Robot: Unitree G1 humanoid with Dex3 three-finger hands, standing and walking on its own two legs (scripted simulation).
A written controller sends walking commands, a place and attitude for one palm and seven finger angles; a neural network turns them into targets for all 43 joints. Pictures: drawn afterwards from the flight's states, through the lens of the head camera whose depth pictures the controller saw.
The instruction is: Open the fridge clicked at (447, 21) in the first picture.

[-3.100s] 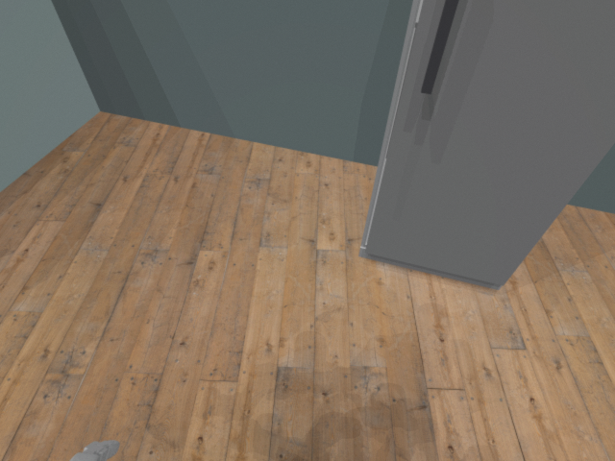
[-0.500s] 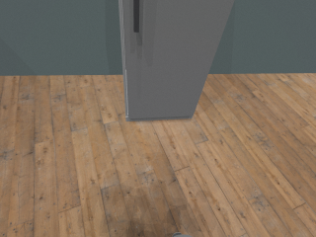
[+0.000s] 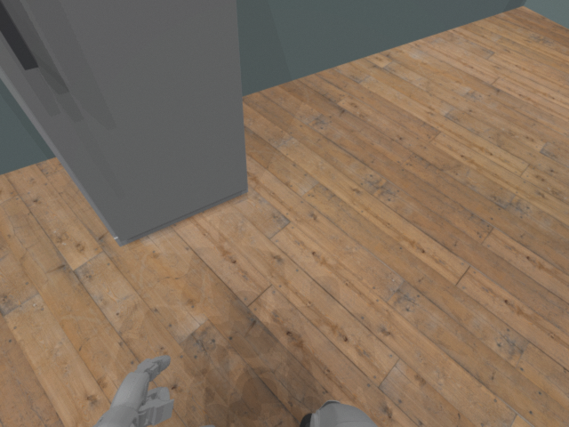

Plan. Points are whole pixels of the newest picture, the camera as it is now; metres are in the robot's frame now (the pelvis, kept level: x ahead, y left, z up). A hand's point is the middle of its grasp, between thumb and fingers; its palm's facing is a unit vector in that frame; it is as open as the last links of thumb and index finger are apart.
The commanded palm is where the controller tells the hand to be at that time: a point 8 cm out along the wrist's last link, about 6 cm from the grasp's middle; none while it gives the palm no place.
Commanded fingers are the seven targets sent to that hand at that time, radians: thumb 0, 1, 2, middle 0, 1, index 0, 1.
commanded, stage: walk to a spot facing it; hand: left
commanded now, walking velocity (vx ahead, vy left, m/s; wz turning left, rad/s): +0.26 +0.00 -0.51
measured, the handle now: out of the picture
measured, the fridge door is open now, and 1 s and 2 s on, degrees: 0 0 0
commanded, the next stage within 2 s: turn to face it in 0.14 s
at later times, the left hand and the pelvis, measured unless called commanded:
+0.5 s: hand (132, 359) +0.24 +0.25 -0.15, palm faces -0.09 -0.98 -0.16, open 7.4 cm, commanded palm none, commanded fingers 0.00 0.90 0.90 -0.20 -0.30 -0.20 -0.30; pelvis +0.17 +0.07 +0.03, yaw -8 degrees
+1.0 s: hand (144, 335) +0.27 +0.23 -0.12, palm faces +0.17 -0.95 -0.27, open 7.4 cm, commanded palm none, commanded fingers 0.00 0.90 0.90 -0.20 -0.30 -0.20 -0.30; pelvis +0.19 +0.02 +0.02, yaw +10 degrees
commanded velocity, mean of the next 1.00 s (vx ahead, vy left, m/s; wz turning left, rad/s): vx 0.04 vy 0.00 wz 0.35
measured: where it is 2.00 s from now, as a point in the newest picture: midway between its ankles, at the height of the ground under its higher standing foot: (251, 425)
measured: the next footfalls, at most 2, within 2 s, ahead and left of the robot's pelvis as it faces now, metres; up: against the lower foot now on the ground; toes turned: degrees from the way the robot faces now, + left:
left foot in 0.30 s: +0.24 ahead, +0.13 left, +0.00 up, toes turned -1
right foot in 0.82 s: +0.23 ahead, -0.08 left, +0.00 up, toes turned +0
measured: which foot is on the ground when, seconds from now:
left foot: up 0.00-0.28, down 0.30-0.84, up 0.86-1.00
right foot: down 0.00-0.30, up 0.32-0.80, down 0.82-1.00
